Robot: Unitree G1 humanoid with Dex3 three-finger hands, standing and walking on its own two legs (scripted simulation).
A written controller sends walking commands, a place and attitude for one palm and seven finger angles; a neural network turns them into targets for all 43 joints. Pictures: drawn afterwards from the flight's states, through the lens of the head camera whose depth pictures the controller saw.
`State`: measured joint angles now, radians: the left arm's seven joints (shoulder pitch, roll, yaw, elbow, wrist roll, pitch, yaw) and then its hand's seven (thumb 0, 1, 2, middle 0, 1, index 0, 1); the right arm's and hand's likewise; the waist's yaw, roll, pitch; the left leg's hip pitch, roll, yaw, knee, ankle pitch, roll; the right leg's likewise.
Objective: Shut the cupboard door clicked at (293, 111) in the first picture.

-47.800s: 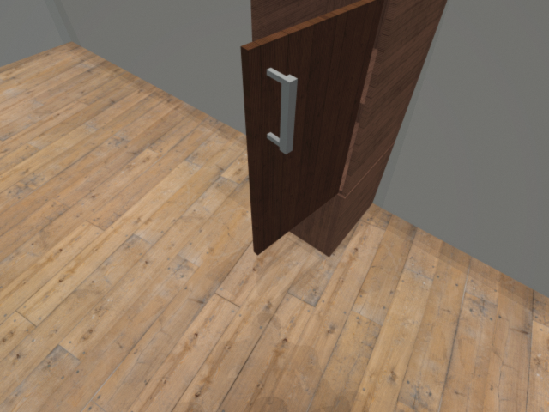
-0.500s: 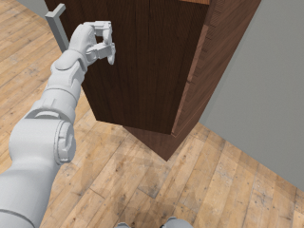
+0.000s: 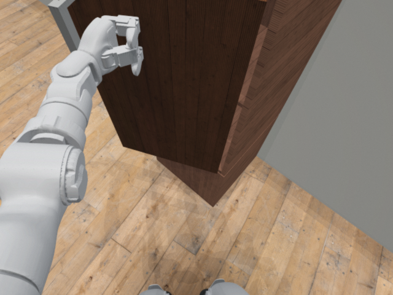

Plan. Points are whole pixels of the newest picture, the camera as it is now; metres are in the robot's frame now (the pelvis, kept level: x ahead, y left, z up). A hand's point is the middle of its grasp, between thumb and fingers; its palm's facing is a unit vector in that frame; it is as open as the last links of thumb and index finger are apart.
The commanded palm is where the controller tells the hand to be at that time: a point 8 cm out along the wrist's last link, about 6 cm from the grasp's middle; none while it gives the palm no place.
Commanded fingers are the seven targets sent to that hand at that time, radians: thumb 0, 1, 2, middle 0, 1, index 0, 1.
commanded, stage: push the door shut along its arc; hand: left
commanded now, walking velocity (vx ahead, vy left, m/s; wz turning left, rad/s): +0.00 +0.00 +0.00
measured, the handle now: (80, 38) +0.58 +0.16 +0.16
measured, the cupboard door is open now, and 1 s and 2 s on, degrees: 24 17 17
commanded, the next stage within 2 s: pull the fist back off the door in 0.04 s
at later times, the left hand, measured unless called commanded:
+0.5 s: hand (153, 46) +0.55 +0.03 +0.16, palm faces -0.02 -1.00 -0.06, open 3.1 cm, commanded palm +0.52 +0.08 +0.16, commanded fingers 0.00 0.90 0.90 -1.30 -1.50 -1.30 -1.50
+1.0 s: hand (146, 73) +0.47 +0.04 +0.16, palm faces -0.05 -1.00 -0.01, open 3.1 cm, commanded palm +0.46 +0.09 +0.16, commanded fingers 0.00 0.90 0.90 -1.30 -1.50 -1.30 -1.50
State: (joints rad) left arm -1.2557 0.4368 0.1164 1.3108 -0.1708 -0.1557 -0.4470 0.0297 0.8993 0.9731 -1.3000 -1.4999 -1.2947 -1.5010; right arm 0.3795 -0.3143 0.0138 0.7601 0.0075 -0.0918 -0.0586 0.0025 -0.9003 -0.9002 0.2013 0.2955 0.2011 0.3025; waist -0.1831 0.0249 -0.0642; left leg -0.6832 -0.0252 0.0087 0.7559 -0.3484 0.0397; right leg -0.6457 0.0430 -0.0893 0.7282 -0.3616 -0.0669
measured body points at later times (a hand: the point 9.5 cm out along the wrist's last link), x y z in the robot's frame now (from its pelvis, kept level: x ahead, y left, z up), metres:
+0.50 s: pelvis -0.01 -0.01 +0.00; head +0.09 -0.03 +0.44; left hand +0.54 +0.08 +0.17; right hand -0.04 -0.25 -0.13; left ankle +0.00 +0.10 -0.71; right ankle -0.01 -0.08 -0.71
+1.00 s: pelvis +0.01 +0.00 +0.02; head +0.05 -0.02 +0.46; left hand +0.47 +0.10 +0.17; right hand +0.07 -0.27 -0.11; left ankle +0.00 +0.10 -0.71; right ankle -0.01 -0.08 -0.71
